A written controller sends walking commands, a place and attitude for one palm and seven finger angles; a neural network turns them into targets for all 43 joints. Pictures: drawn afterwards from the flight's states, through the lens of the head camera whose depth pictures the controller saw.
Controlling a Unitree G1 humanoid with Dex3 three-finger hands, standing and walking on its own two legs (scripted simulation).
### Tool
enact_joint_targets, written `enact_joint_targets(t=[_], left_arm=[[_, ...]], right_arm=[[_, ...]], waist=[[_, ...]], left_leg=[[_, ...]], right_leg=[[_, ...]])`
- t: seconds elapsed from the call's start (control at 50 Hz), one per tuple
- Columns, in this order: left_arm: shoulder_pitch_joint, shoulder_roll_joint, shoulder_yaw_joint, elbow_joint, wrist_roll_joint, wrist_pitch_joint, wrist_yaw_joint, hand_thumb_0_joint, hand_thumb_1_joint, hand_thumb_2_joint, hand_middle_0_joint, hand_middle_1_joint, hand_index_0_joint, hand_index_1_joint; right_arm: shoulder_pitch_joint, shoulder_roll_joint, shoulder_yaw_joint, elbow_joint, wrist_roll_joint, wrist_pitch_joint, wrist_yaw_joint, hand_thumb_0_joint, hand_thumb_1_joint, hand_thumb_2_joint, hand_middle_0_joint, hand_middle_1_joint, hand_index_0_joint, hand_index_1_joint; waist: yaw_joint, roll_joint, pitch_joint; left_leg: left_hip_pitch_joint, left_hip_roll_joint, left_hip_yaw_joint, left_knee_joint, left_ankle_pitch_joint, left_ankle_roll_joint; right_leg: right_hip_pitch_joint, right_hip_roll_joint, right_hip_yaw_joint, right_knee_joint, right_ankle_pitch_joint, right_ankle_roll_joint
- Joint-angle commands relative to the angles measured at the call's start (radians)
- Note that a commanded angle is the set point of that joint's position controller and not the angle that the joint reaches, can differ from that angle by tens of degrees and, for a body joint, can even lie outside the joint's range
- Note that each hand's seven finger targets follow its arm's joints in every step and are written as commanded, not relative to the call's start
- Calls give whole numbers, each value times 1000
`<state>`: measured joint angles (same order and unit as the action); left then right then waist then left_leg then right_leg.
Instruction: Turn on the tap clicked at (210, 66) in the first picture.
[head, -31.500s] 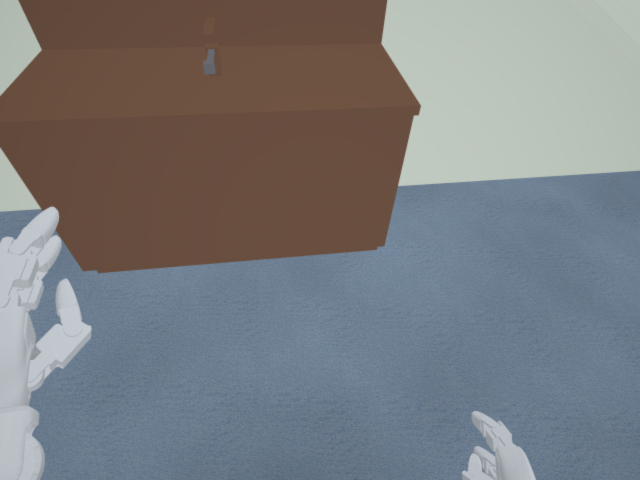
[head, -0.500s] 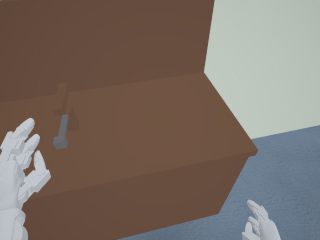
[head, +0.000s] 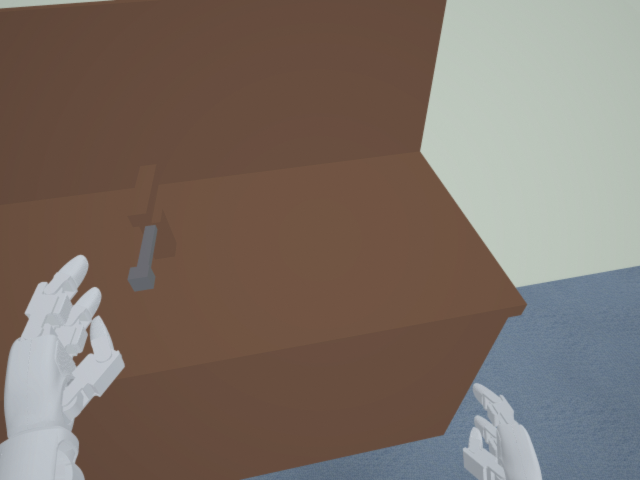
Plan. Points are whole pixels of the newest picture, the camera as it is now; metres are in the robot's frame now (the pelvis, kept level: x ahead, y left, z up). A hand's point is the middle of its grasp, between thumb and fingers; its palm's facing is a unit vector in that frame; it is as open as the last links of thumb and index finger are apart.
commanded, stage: turn the palm inward beside the body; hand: left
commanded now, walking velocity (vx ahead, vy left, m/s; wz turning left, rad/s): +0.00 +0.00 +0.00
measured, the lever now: (141, 278) +0.36 +0.33 +0.04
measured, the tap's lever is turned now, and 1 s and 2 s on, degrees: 0 0 0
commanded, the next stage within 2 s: reach beside the lever's end, fingers flat in 0.70 s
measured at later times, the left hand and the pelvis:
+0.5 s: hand (110, 364) +0.18 +0.24 +0.13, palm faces +0.47 -0.87 -0.12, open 7.4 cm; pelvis +0.00 +0.01 +0.00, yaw +0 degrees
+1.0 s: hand (120, 350) +0.20 +0.24 +0.13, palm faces +0.49 -0.86 -0.12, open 7.4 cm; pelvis +0.01 +0.00 +0.00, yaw +0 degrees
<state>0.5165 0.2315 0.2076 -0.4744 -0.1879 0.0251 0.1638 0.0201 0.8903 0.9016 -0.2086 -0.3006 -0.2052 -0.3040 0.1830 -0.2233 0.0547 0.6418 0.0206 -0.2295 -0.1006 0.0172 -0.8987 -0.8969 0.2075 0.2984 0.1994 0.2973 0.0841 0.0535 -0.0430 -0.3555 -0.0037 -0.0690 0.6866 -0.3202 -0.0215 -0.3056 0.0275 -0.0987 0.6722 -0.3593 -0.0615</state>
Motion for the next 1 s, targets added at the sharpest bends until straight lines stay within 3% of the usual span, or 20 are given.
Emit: enact_joint_targets(t=[0.0,0.04,0.18,0.2,0.32,0.38,0.4,0.46,0.48,0.56,0.58,0.68,0.7,0.74,0.78,0.84,0.86,0.88,0.94,0.98], left_arm=[[-78,124,74,-248,13,-75,28,0,900,900,-200,-300,-200,-300],[-58,116,71,-235,4,-78,32,0,900,900,-200,-300,-200,-300],[-52,134,91,-259,2,-82,52,0,900,900,-200,-300,-200,-300],[-58,103,66,-257,-3,-82,52,0,900,900,-200,-300,-200,-300],[-39,96,67,-232,-22,-53,40,0,900,900,-200,-300,-200,-300],[-48,123,88,-253,-13,-44,42,0,900,900,-200,-300,-200,-300],[-53,96,66,-255,-16,-43,42,0,900,900,-200,-300,-200,-300],[-47,100,77,-237,-22,-41,43,0,900,900,-200,-300,-200,-300],[-46,118,95,-246,-19,-39,41,0,900,900,-200,-300,-200,-300],[-53,96,73,-244,-15,-42,44,0,900,900,-200,-300,-200,-300],[-54,111,84,-256,-9,-40,44,0,900,900,-200,-300,-200,-300],[-43,113,93,-246,-12,-38,42,0,900,900,-200,-300,-200,-300],[-51,83,64,-246,-12,-38,38,0,900,900,-200,-300,-200,-300],[-55,84,68,-237,-13,-36,38,0,900,900,-200,-300,-200,-300],[-54,115,88,-254,-6,-32,40,0,900,900,-200,-300,-200,-300],[-65,72,55,-213,-7,-40,41,0,900,900,-200,-300,-200,-300],[-91,84,68,-190,-9,-42,42,0,900,900,-200,-300,-200,-300],[-111,103,83,-185,-4,-42,43,0,900,900,-200,-300,-200,-300],[-131,87,70,-156,0,-59,47,0,900,900,-200,-300,-200,-300],[-141,134,118,-135,0,-66,49,0,900,900,-200,-300,-200,-300]], right_arm=[[-148,-105,-39,-169,3,-69,-12,0,-900,-900,200,300,200,300],[-153,-109,-39,-167,1,-73,-11,0,-900,-900,200,300,200,300],[-155,-109,-42,-155,0,-90,-11,0,-900,-900,200,300,200,300],[-153,-106,-37,-155,0,-90,-10,0,-900,-900,200,300,200,300],[-154,-113,-39,-150,2,-95,-12,0,-900,-900,200,300,200,300],[-146,-115,-39,-150,1,-92,-11,0,-900,-900,200,300,200,300],[-151,-109,-37,-153,1,-91,-10,0,-900,-900,200,300,200,300],[-148,-113,-39,-152,-2,-88,-11,0,-900,-900,200,300,200,300],[-147,-114,-41,-152,0,-86,-11,0,-900,-900,200,300,200,300],[-141,-112,-40,-152,-2,-82,-8,0,-900,-900,200,300,200,300],[-140,-112,-40,-152,-1,-81,-8,0,-900,-900,200,300,200,300],[-133,-114,-41,-154,-5,-74,-8,0,-900,-900,200,300,200,300],[-137,-111,-40,-157,-3,-71,-7,0,-900,-900,200,300,200,300],[-136,-112,-41,-156,-2,-68,-7,0,-900,-900,200,300,200,300],[-137,-113,-40,-156,-3,-66,-7,0,-900,-900,200,300,200,300],[-134,-113,-42,-156,-6,-59,-6,0,-900,-900,200,300,200,300],[-130,-116,-43,-150,-5,-57,-8,0,-900,-900,200,300,200,300],[-132,-116,-43,-146,-4,-55,-9,0,-900,-900,200,300,200,300],[-137,-114,-44,-148,-8,-53,-9,0,-900,-900,200,300,200,300],[-131,-117,-46,-140,-8,-49,-9,0,-900,-900,200,300,200,300]], waist=[[-9,-2,-51],[-9,-37,-36],[-6,14,-46],[-15,5,-37],[-11,-40,-35],[-5,-2,-48],[-9,-1,-46],[-8,-46,-44],[-2,-12,-54],[-7,-17,-61],[-2,26,-68],[0,-19,-76],[-9,-40,-76],[-6,-37,-69],[1,29,-74],[-13,-40,-67],[-17,-58,-54],[-12,-20,-53],[-16,-46,-68],[-9,-17,-78]], left_leg=[[51,-17,13,-99,58,53],[34,-19,10,-99,25,55],[36,-20,6,-93,20,54],[35,-20,1,-100,16,52],[34,-20,1,-100,48,55],[42,-21,0,-103,66,53],[43,-21,0,-106,65,51],[39,-20,1,-101,69,54],[45,-21,3,-103,77,53],[56,-19,3,-101,112,49],[63,-20,1,-106,120,47],[65,-20,1,-108,151,46],[68,-18,0,-105,155,45],[67,-17,-1,-108,146,45],[74,-19,2,-109,156,43],[68,-19,2,-102,158,45],[58,-20,2,-100,145,46],[60,-21,1,-106,139,45],[59,-25,2,-102,140,46],[53,-27,5,-101,148,45]], right_leg=[[-42,-43,51,-174,45,42],[-47,-42,55,-186,8,45],[-40,-45,59,-188,2,41],[-45,-44,49,-177,7,41],[-30,-43,52,-183,49,42],[-20,-41,48,-175,73,39],[-25,-43,45,-170,73,40],[-23,-39,47,-176,77,43],[-15,-39,50,-177,84,40],[-14,-37,42,-162,124,39],[-6,-37,42,-158,133,35],[8,-34,35,-151,177,36],[2,-35,33,-148,180,38],[0,-33,34,-152,170,37],[6,-34,39,-155,175,32],[-6,-33,35,-149,188,38],[-12,-32,38,-153,177,40],[-9,-32,42,-158,167,36],[-7,-33,45,-152,171,37],[5,-33,52,-154,183,34]])
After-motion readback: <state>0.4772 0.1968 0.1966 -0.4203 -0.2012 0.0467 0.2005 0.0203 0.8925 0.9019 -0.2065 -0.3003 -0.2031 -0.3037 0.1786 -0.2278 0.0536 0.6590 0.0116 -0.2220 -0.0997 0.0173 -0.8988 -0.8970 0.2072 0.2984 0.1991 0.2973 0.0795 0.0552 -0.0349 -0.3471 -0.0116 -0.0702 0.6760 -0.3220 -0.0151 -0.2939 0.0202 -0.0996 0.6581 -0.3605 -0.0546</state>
